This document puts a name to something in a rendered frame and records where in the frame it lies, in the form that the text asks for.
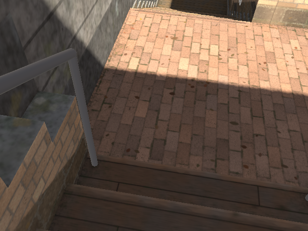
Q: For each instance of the stairs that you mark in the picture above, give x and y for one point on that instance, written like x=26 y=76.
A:
x=129 y=195
x=214 y=15

